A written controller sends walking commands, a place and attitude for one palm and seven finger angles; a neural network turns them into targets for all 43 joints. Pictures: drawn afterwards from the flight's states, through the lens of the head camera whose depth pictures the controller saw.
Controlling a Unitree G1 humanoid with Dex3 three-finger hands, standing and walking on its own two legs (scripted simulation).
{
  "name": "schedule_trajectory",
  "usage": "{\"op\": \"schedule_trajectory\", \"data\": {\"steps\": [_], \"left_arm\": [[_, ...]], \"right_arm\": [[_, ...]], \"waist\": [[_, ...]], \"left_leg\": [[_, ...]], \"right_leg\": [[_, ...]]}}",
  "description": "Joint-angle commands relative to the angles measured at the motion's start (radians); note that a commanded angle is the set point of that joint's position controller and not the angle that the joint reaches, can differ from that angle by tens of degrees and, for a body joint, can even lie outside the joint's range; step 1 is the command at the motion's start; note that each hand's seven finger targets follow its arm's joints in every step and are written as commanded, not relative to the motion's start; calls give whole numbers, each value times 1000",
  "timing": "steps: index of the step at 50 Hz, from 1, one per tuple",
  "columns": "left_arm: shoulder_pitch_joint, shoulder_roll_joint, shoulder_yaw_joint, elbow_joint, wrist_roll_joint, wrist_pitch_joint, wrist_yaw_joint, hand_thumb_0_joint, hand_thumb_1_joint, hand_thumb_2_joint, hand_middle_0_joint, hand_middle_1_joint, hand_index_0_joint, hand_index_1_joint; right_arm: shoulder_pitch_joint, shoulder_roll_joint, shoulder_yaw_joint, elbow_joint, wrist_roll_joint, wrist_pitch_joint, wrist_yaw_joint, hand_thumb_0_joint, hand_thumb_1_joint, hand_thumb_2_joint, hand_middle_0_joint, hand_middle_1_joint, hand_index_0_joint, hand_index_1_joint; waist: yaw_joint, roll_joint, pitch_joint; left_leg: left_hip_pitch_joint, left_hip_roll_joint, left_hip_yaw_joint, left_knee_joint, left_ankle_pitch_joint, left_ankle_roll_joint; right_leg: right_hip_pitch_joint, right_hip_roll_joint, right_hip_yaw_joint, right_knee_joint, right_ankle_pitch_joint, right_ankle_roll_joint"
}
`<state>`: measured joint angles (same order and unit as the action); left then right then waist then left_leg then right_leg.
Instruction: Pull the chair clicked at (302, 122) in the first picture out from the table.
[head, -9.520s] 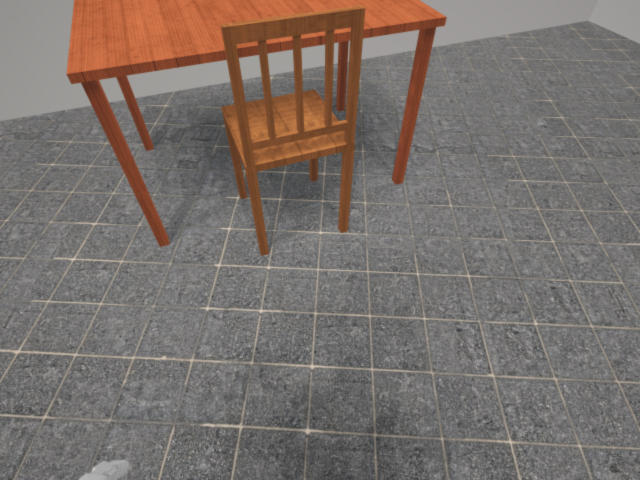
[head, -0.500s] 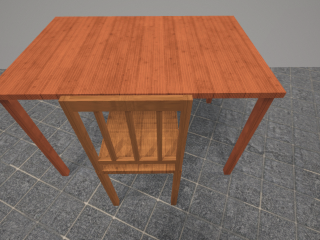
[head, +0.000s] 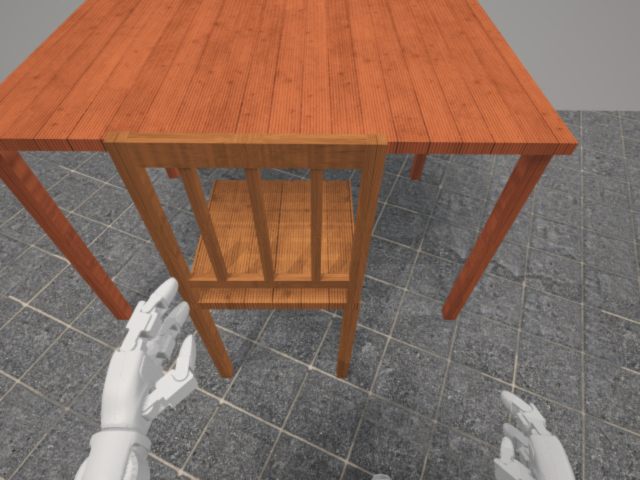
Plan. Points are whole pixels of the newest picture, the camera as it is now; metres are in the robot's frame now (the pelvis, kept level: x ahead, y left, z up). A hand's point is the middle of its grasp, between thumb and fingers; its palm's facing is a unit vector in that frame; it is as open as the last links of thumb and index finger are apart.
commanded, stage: raise the hand toward the chair's back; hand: left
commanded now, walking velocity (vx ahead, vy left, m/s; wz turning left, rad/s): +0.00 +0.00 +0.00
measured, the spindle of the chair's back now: (261, 229) +0.52 +0.12 -0.04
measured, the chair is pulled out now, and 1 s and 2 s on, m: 0.00 0.00 0.00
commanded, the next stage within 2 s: aim the fingers beside a spindle in 1.82 s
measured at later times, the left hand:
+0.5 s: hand (174, 418) +0.20 +0.18 -0.02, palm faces -0.01 -1.00 -0.03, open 12.4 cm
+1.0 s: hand (148, 399) +0.22 +0.21 +0.00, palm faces +0.04 -1.00 -0.06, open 16.3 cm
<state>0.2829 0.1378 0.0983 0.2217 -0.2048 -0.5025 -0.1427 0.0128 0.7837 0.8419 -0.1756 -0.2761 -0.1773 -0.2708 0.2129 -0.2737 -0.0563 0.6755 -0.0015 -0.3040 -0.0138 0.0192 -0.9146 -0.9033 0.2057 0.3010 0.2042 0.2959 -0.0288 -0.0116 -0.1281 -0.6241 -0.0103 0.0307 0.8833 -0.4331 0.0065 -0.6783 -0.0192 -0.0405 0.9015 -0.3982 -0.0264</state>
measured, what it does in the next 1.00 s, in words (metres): stands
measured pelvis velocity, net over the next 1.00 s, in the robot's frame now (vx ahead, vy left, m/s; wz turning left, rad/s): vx -0.01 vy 0.02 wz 0.02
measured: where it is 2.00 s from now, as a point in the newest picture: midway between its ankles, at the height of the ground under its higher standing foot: outside the picture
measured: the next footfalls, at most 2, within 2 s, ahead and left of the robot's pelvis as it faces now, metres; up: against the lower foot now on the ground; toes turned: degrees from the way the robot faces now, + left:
none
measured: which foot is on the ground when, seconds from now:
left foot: down 0.00-1.00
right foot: down 0.00-1.00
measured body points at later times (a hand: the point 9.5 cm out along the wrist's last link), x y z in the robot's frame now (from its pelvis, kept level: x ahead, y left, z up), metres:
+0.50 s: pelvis -0.03 +0.00 -0.05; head +0.05 +0.00 +0.39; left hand +0.20 +0.24 -0.01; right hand +0.15 -0.21 -0.15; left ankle +0.00 +0.12 -0.69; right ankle +0.03 -0.10 -0.69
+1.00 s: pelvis -0.01 +0.02 -0.04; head +0.07 +0.03 +0.40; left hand +0.21 +0.26 +0.01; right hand +0.20 -0.21 -0.11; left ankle +0.00 +0.12 -0.69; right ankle +0.03 -0.10 -0.69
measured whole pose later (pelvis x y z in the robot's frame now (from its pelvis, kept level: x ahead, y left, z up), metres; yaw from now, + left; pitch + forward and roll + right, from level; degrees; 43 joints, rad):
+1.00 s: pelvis -0.01 +0.02 -0.04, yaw +1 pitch +16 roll -3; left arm 0.36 0.23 0.16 0.01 -0.24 -0.41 -0.23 -0.01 -0.39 0.35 -0.07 -0.10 -0.07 -0.09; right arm 0.20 -0.23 0.01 0.51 0.02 -0.22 -0.04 0.01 -0.90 -0.90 0.21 0.30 0.21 0.30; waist 0.00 0.03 -0.14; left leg -0.90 0.00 -0.02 1.16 -0.54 0.03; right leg -0.90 -0.02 -0.09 1.09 -0.48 -0.02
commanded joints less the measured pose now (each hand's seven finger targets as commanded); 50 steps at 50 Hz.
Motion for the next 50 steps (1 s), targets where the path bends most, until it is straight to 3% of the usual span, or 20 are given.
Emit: {"op": "schedule_trajectory", "data": {"steps": [1,3,4,5,8,9,10,12,14,18,20,22,24,28,29,33,37,40,46,50], "left_arm": [[252,125,115,-55,-36,-156,-165,0,550,750,-165,-245,-165,-245],[184,151,123,-199,-59,-78,-152,0,503,730,-160,-238,-160,-238],[131,179,136,-272,-64,-50,-134,0,480,720,-158,-234,-158,-234],[81,176,122,-367,-62,-34,-112,0,457,710,-156,-230,-156,-230],[4,169,103,-553,-42,-61,-45,0,387,680,-149,-219,-149,-219],[-51,178,88,-617,-38,-81,-40,0,363,670,-146,-216,-146,-216],[-42,170,76,-605,-31,-92,-43,0,340,660,-144,-212,-144,-212],[-39,145,33,-528,-31,-99,-78,0,293,640,-139,-205,-139,-205],[-54,152,17,-446,-42,-69,-131,0,247,620,-135,-197,-135,-197],[15,206,103,-375,-79,52,-184,0,153,580,-125,-183,-125,-183],[49,230,165,-391,-96,98,-174,0,107,560,-121,-175,-121,-175],[77,211,178,-431,-106,110,-140,0,60,540,-116,-168,-116,-168],[99,206,184,-428,-95,97,-96,0,13,520,-111,-161,-111,-161],[82,170,130,-402,-65,37,-62,0,-80,480,-102,-146,-102,-146],[78,186,134,-375,-59,31,-69,0,-103,470,-100,-142,-100,-142],[66,196,128,-402,-63,-2,-91,0,-197,430,-90,-128,-90,-128],[70,197,134,-448,-69,-7,-81,0,-290,390,-81,-113,-81,-113],[72,196,134,-428,-65,2,-73,0,-360,360,-74,-102,-74,-102],[48,204,125,-429,-53,21,-84,0,-500,300,-60,-80,-60,-80],[14,202,132,-396,-61,43,-98,0,-500,300,-60,-80,-60,-80]], "right_arm": [[-120,-105,-43,-284,13,-17,40,0,-900,-900,200,300,200,300],[-145,-103,-34,-362,26,17,27,0,-900,-900,200,300,200,300],[-139,-99,-32,-375,28,31,18,0,-900,-900,200,300,200,300],[-130,-94,-30,-394,29,38,9,0,-900,-900,200,300,200,300],[-55,-71,-20,-369,20,41,-12,0,-900,-900,200,300,200,300],[-40,-76,-14,-359,13,38,-19,0,-900,-900,200,300,200,300],[-37,-72,-12,-343,8,34,-26,0,-900,-900,200,300,200,300],[-36,-79,1,-308,10,20,-31,0,-900,-900,200,300,200,300],[-44,-92,12,-287,16,8,-39,0,-900,-900,200,300,200,300],[-57,-89,13,-296,37,5,-54,0,-900,-900,200,300,200,300],[-63,-81,12,-306,40,11,-55,0,-900,-900,200,300,200,300],[-70,-60,9,-303,38,12,-52,0,-900,-900,200,300,200,300],[-78,-54,9,-297,33,13,-49,0,-900,-900,200,300,200,300],[-54,-67,5,-279,22,8,-42,0,-900,-900,200,300,200,300],[-59,-75,4,-282,22,10,-42,0,-900,-900,200,300,200,300],[-32,-91,2,-290,26,4,-45,0,-900,-900,200,300,200,300],[-21,-93,-1,-292,23,5,-45,0,-900,-900,200,300,200,300],[-15,-93,-1,-291,21,17,-41,0,-900,-900,200,300,200,300],[-10,-99,5,-300,21,36,-36,0,-900,-900,200,300,200,300],[-10,-101,12,-308,24,48,-38,0,-900,-900,200,300,200,300]], "waist": [[121,-44,-132],[115,-7,-180],[103,-4,-189],[89,37,-199],[34,93,-237],[5,70,-269],[-2,74,-269],[-32,72,-202],[-44,64,-168],[12,9,-251],[48,2,-312],[60,14,-322],[62,-4,-290],[26,-8,-212],[25,-13,-191],[26,45,-219],[33,88,-260],[26,67,-248],[19,100,-252],[8,64,-221]], "left_leg": [[-237,-44,20,85,73,-8],[-272,-53,26,110,27,5],[-285,-47,13,123,7,8],[-277,-40,7,134,-6,13],[-215,-12,-27,171,51,25],[-211,-5,-40,192,70,30],[-215,0,-44,210,87,30],[-247,4,-59,227,63,27],[-280,5,-69,236,16,28],[-317,-3,-61,210,-9,27],[-294,-5,-62,186,45,25],[-259,-6,-63,161,91,23],[-258,-3,-69,141,102,20],[-259,-1,-71,130,69,19],[-270,0,-72,129,52,20],[-224,-2,-69,108,47,19],[-152,1,-77,93,132,12],[-144,2,-81,89,168,10],[-101,8,-88,82,216,-1],[-123,6,-88,75,165,4]], "right_leg": [[10,-3,34,59,13,-17],[24,-7,85,38,-64,-9],[16,-3,111,28,-108,-7],[-4,-4,120,19,-141,-5],[-39,11,99,40,-52,-5],[-62,20,87,65,-17,-1],[-69,19,88,70,9,0],[-128,24,70,74,-15,1],[-156,27,68,65,-85,-1],[-47,9,98,12,-177,11],[21,7,89,17,-122,10],[41,8,66,26,-47,13],[29,13,40,35,-33,10],[-49,13,14,45,-53,10],[-62,14,16,42,-83,7],[-68,13,5,45,-75,1],[-58,20,-24,70,27,-4],[-53,25,-34,74,71,-3],[-63,28,-43,76,107,-5],[-59,31,-42,56,78,0]]}}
